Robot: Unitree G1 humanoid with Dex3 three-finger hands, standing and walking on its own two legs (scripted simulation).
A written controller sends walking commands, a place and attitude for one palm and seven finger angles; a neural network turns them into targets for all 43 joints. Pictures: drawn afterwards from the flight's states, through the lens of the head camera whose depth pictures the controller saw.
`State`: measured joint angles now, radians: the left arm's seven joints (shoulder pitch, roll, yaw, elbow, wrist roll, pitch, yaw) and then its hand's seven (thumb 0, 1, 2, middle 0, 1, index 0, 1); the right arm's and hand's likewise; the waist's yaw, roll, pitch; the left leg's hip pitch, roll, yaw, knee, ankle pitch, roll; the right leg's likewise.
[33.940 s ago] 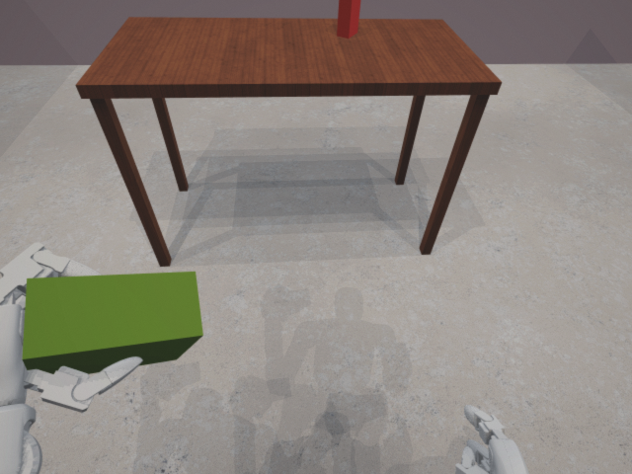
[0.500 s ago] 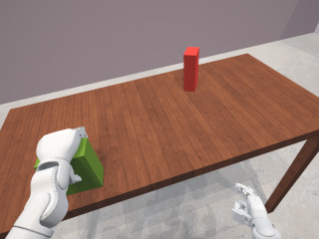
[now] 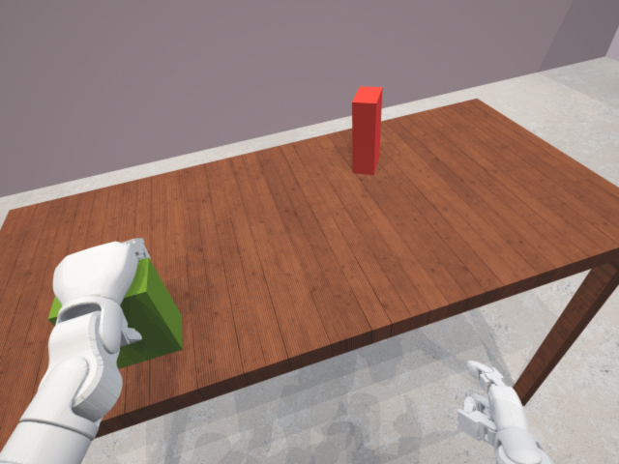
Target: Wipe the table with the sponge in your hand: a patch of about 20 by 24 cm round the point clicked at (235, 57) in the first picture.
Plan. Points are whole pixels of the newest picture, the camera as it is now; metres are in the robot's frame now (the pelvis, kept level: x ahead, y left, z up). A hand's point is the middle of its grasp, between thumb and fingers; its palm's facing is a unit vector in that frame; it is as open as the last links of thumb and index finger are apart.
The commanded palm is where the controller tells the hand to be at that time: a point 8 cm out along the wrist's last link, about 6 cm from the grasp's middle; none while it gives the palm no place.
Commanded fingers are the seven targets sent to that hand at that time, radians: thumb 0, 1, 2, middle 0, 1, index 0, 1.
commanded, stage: wipe forward along the first lane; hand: left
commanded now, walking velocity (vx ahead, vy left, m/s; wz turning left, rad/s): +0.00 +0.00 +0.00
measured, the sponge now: (131, 326) +0.26 +0.30 +0.04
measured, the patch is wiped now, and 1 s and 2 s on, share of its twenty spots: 0.10 0.55 0.55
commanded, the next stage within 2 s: slide across to the middle lane in 1.38 s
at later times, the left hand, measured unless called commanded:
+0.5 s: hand (130, 261) +0.33 +0.31 +0.10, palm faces -0.03 -0.02 -1.00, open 10.2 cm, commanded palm +0.31 +0.31 +0.14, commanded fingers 0.00 0.10 1.30 -1.20 -1.60 -1.20 -1.60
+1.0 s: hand (127, 242) +0.37 +0.34 +0.10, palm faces -0.05 -0.03 -1.00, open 10.2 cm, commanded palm +0.35 +0.34 +0.14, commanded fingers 0.00 0.10 1.30 -1.20 -1.60 -1.20 -1.60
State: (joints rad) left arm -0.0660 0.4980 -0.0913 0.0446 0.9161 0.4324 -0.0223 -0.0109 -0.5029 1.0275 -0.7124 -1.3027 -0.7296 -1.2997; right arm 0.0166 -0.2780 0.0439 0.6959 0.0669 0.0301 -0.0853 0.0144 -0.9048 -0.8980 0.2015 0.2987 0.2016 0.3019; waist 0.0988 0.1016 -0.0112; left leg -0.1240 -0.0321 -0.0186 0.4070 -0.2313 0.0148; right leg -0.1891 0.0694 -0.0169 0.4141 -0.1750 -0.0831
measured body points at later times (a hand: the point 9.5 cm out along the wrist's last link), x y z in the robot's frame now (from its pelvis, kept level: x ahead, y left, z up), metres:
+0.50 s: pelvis +0.01 +0.01 +0.00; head +0.01 -0.03 +0.45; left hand +0.33 +0.31 +0.15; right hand +0.21 -0.23 -0.11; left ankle +0.00 +0.12 -0.74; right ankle +0.03 -0.06 -0.74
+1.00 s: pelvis +0.01 +0.02 +0.00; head +0.03 -0.01 +0.45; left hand +0.37 +0.34 +0.16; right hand +0.18 -0.24 -0.12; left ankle +0.00 +0.12 -0.74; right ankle +0.03 -0.06 -0.74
